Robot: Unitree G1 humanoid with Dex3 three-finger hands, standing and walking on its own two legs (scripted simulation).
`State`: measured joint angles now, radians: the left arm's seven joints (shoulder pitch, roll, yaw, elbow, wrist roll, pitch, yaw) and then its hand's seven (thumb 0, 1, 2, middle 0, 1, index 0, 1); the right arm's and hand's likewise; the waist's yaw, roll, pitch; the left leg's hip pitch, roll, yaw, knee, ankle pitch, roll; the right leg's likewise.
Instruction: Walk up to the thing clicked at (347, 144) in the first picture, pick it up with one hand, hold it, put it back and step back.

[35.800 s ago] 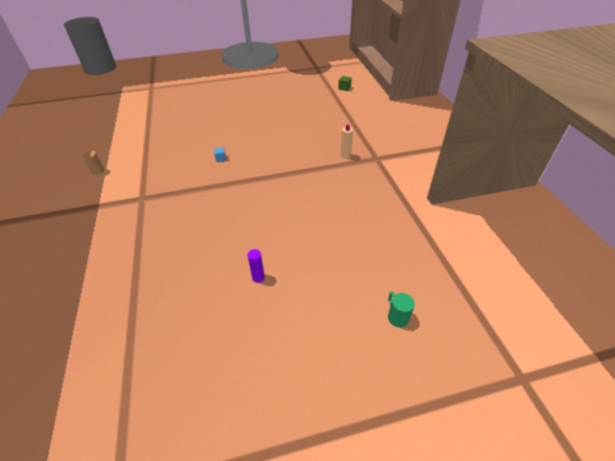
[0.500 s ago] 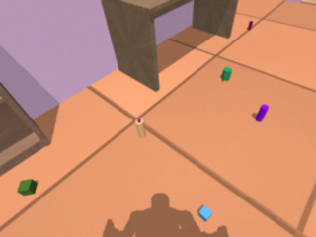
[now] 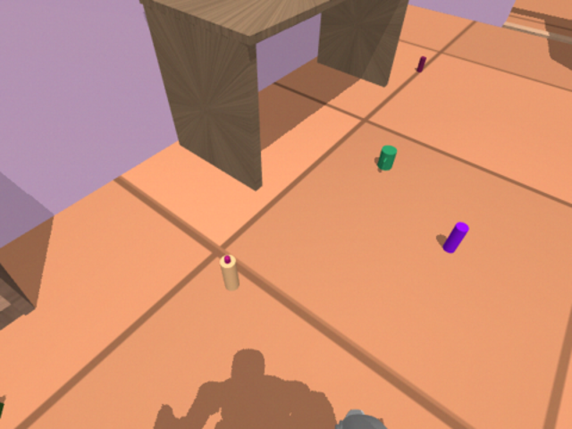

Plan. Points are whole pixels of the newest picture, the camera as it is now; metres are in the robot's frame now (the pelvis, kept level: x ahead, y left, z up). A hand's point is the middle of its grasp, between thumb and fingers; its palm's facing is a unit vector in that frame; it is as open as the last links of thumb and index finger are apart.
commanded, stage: walk up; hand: left
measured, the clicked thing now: (229, 271) +0.79 +0.19 -0.67
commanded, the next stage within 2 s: none
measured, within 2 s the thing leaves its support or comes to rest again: neither
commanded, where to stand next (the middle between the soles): +0.38 -0.02 m, yaw +2 degrees
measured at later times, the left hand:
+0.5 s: hand (121, 406) +0.22 +0.27 -0.15, palm faces +0.01 -0.94 -0.34, open 7.4 cm
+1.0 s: hand (160, 310) +0.38 +0.25 -0.16, palm faces -0.03 -0.93 -0.38, open 7.4 cm
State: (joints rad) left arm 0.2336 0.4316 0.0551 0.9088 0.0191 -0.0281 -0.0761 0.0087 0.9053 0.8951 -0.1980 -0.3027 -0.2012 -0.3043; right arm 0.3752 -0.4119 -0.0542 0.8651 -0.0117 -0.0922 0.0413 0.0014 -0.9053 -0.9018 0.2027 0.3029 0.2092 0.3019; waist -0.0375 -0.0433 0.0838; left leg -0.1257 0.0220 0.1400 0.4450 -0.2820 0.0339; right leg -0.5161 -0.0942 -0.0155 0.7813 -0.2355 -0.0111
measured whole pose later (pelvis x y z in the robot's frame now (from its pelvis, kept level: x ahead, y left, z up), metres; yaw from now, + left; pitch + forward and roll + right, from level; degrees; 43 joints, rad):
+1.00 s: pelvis +0.29 -0.02 -0.02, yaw +1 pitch -3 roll +0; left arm 0.19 0.38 0.05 0.91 0.02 -0.04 -0.04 0.01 0.91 0.90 -0.20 -0.30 -0.20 -0.30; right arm 0.28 -0.42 -0.02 0.89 0.00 -0.03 0.00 0.00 -0.91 -0.90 0.20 0.30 0.21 0.30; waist -0.01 0.02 0.11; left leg -0.33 0.05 0.03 0.90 -0.53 0.03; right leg -0.40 -0.05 -0.04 0.67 -0.23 -0.01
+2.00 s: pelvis +0.35 -0.01 +0.01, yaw +3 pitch -2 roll +0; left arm 0.07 0.35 0.00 1.18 0.01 -0.02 -0.01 0.01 0.90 0.89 -0.20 -0.30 -0.20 -0.30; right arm 0.07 -0.36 0.00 1.17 -0.01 -0.01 0.01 0.00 -0.91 -0.90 0.20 0.30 0.21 0.30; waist 0.00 0.01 0.04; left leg -0.11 0.01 0.04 0.33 -0.18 0.00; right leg -0.12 -0.05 -0.05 0.31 -0.15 0.03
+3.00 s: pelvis +0.36 -0.02 +0.01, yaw +3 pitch -2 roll +0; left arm 0.09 0.35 0.00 1.15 0.01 -0.01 0.00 0.01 0.90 0.89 -0.20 -0.30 -0.20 -0.30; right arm 0.08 -0.35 -0.01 1.15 -0.02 -0.01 0.01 0.00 -0.91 -0.90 0.20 0.30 0.21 0.30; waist 0.00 0.01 0.04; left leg -0.10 0.03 0.03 0.30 -0.17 -0.02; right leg -0.11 -0.03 -0.06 0.31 -0.16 0.01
